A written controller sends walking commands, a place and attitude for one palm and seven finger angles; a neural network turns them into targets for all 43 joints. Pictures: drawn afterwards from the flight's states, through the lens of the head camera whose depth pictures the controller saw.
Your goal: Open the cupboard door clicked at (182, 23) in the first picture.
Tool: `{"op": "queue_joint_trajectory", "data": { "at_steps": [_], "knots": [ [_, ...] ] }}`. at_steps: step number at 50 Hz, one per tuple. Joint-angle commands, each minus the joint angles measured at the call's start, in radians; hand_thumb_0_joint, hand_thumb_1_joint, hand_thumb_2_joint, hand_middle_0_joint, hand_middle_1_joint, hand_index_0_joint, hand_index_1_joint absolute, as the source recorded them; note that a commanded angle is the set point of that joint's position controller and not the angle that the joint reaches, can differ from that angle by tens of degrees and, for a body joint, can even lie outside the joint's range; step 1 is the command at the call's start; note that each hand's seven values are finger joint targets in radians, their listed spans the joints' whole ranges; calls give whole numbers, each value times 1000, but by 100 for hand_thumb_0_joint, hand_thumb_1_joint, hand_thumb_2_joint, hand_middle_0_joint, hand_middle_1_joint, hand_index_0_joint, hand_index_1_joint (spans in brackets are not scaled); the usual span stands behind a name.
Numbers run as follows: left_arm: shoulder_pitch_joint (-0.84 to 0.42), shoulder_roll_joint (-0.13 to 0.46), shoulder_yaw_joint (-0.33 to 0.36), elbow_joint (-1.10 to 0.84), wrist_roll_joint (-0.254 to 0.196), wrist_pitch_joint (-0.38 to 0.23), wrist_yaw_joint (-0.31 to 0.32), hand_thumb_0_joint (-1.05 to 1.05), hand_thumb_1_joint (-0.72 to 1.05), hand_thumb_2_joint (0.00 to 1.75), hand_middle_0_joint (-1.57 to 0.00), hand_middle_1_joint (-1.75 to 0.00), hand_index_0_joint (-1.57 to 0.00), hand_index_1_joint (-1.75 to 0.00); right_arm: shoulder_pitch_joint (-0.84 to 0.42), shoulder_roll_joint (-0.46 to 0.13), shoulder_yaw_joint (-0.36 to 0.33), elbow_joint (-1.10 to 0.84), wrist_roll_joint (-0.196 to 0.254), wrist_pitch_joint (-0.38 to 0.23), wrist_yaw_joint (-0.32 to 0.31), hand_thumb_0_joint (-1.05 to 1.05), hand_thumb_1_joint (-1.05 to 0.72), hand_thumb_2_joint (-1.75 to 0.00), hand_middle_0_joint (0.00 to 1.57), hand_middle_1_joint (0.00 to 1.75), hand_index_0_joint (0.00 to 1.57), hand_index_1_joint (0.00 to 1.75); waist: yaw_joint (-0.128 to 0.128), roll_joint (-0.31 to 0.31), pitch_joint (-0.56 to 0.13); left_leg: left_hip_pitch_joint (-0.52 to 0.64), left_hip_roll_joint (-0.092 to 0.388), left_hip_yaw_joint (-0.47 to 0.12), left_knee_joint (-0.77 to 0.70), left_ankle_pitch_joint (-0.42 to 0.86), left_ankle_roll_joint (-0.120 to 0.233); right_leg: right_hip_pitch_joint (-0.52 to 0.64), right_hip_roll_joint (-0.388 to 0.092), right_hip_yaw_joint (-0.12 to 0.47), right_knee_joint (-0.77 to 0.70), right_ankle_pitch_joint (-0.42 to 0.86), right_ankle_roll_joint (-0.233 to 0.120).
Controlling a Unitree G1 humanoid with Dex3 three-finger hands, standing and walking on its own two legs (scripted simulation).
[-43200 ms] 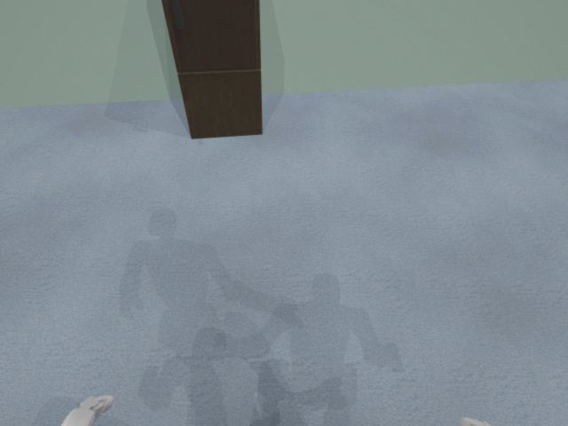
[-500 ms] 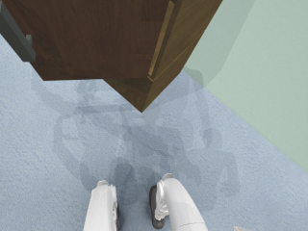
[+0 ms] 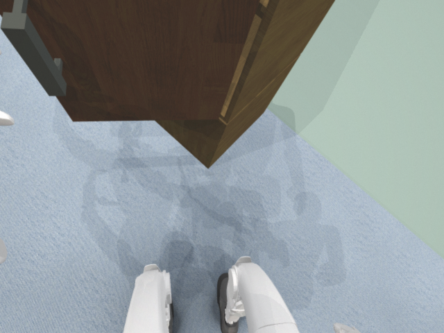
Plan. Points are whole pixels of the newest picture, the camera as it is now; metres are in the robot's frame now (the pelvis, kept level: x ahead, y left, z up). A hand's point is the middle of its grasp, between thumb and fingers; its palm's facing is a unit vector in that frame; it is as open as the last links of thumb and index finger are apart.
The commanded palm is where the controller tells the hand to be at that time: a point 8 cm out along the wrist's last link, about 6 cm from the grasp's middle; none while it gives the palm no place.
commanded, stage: move the hooked fingers beside the handle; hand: left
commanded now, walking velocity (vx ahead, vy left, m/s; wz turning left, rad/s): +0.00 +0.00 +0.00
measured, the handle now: (41, 48) +0.55 +0.26 +0.05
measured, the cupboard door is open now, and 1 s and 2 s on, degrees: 48 48 48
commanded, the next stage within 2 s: slide the fingers in behind the handle in 0.04 s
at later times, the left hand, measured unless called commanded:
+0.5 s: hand out of the picture +0.48 +0.31 +0.06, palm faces +0.07 -1.00 -0.02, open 14.0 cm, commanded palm +0.48 +0.33 +0.06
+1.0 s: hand (24, 77) +0.49 +0.27 +0.06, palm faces +0.06 -1.00 -0.02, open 14.0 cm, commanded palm +0.48 +0.30 +0.06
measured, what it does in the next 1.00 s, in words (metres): stands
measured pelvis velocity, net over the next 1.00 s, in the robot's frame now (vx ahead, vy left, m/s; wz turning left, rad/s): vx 0.00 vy -0.01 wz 0.02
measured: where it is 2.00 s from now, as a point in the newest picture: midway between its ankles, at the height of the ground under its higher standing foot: (196, 324)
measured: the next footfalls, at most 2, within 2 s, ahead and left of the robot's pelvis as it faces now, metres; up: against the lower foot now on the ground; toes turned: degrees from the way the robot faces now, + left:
none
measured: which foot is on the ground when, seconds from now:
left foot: down 0.00-1.00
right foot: down 0.00-1.00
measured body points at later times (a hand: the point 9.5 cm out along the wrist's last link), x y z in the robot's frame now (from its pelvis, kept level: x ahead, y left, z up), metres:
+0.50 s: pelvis +0.00 -0.01 +0.00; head +0.17 +0.05 +0.41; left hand +0.47 +0.36 +0.06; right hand +0.04 -0.28 -0.09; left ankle +0.01 +0.08 -0.62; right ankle +0.05 -0.14 -0.62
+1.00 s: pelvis +0.00 -0.01 +0.01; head +0.17 +0.03 +0.42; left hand +0.48 +0.33 +0.06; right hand +0.04 -0.28 -0.10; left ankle +0.01 +0.08 -0.62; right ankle +0.05 -0.14 -0.62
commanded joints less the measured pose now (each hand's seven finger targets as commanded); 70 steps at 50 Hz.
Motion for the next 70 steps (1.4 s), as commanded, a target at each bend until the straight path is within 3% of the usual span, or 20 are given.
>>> {"op": "queue_joint_trajectory", "data": {
  "at_steps": [1,6,12,14,17,22,29,32,36,39,42,46,48,49,52,56,59,62,64,70],
  "knots": [
    [-311,350,29,-160,-18,-26,6,0,-50,30,-30,-120,-30,-120,205,-232,-79,-31,2,-8,-17,0,-90,-90,20,30,20,30,16,268,-540,557,-5,-97,-172,577,-35,155,48,23,-91,207,-39],
    [-319,382,67,-233,-33,-71,9,0,-50,30,-30,-120,-30,-120,204,-230,-86,-33,-3,-18,-15,0,-90,-90,20,30,20,30,27,286,-602,589,-3,-96,-166,631,-42,186,52,28,-85,239,-43],
    [-332,258,-30,-156,-45,-66,-8,0,-50,30,-30,-120,-30,-120,190,-224,-80,-21,4,-17,-17,0,-90,-90,20,30,20,30,-5,242,-494,515,-10,-83,-179,477,-25,160,50,30,-102,182,-40],
    [-301,292,-4,-140,-44,-53,-7,0,-50,30,-30,-120,-30,-120,194,-229,-81,-26,6,-18,-22,0,-90,-90,20,30,20,30,7,208,-515,478,-15,-74,-177,458,-17,203,48,39,-105,192,-38],
    [-351,282,-21,-175,-38,-59,6,0,-50,30,-30,-120,-30,-120,192,-224,-80,-22,4,-19,-24,0,-90,-90,20,30,20,30,6,261,-527,505,-15,-78,-175,477,-23,176,44,39,-96,194,-40],
    [-377,305,9,-225,-38,-97,47,0,-50,30,-30,-120,-30,-120,188,-223,-82,-17,-3,-25,-23,0,-90,-90,20,30,20,30,12,268,-571,530,-15,-83,-171,489,-28,187,44,41,-89,193,-43],
    [-327,249,-25,-217,-28,-69,69,0,-50,30,-30,-120,-30,-120,186,-214,-83,-24,2,-23,-17,0,-90,-90,20,30,20,30,16,252,-566,516,-19,-70,-180,489,-20,227,41,46,-101,218,-37],
    [-320,253,-10,-259,-38,-76,75,0,-50,30,-30,-120,-30,-120,190,-212,-85,-21,0,-23,-15,0,-90,-90,20,30,20,30,26,262,-607,547,-16,-71,-180,536,-25,245,41,45,-99,248,-38],
    [-310,178,-52,-203,-45,-74,88,0,-50,30,-30,-120,-30,-120,185,-203,-85,-19,3,-24,-15,0,-90,-90,20,30,20,30,7,206,-517,488,-19,-61,-188,468,-18,237,42,47,-113,225,-35],
    [-312,201,-42,-180,-36,-76,99,0,-50,30,-30,-120,-30,-120,186,-205,-83,-19,4,-26,-19,0,-90,-90,20,30,20,30,7,171,-496,428,-24,-51,-193,408,-12,272,41,57,-117,206,-34],
    [-324,192,-45,-220,-33,-102,106,0,-50,30,-30,-120,-30,-120,187,-200,-85,-18,-2,-31,-16,0,-90,-90,20,30,20,30,19,233,-550,491,-24,-56,-189,469,-20,259,38,54,-103,232,-38],
    [-329,151,-69,-228,-41,-115,114,0,-50,30,-30,-120,-30,-120,188,-202,-89,-12,-3,-31,-13,0,-90,-90,20,30,20,30,9,215,-552,519,-20,-66,-191,472,-24,231,40,48,-104,218,-38],
    [-337,125,-85,-190,-42,-103,119,0,-50,30,-30,-120,-30,-120,183,-199,-87,-9,1,-31,-16,0,-90,-90,20,30,20,30,-2,192,-506,478,-24,-61,-195,422,-19,232,37,49,-112,197,-36],
    [-338,150,-66,-197,-39,-101,126,0,-50,30,-30,-120,-30,-120,183,-202,-88,-10,0,-31,-18,0,-90,-90,20,30,20,30,7,191,-511,465,-26,-60,-196,420,-18,249,36,53,-111,202,-37],
    [-363,110,-100,-250,-31,-110,141,0,-50,30,-30,-120,-30,-120,191,-197,-92,-8,-4,-32,-16,0,-90,-90,20,30,20,30,7,249,-568,558,-23,-73,-197,500,-30,216,34,44,-102,225,-39],
    [-351,106,-87,-281,-34,-123,167,0,-50,30,-30,-120,-30,-120,196,-194,-95,-3,-9,-28,-10,0,-90,-90,20,30,20,30,14,232,-603,590,-19,-78,-189,568,-36,228,35,41,-97,255,-38],
    [-334,64,-109,-251,-31,-109,184,0,-50,30,-30,-120,-30,-120,191,-190,-96,-4,-7,-25,-7,0,-90,-90,20,30,20,30,7,209,-556,546,-23,-68,-201,511,-30,245,34,44,-110,244,-35],
    [-294,65,-97,-285,-32,-114,196,0,-50,30,-30,-120,-30,-120,197,-187,-99,-10,-8,-23,-5,0,-90,-90,20,30,20,30,26,224,-600,585,-22,-66,-206,575,-35,273,33,45,-110,281,-37],
    [-275,58,-97,-280,-34,-114,203,0,-50,30,-30,-120,-30,-120,191,-181,-98,-13,-6,-21,-2,0,-90,-90,20,30,20,30,25,180,-575,543,-25,-55,-208,544,-28,308,34,49,-117,295,-34],
    [-275,53,-98,-246,-29,-131,217,0,-50,30,-30,-120,-30,-120,185,-176,-94,-18,-4,-21,-3,0,-90,-90,20,30,20,30,23,159,-505,478,-32,-39,-217,470,-21,330,36,60,-120,279,-38]
  ]
}}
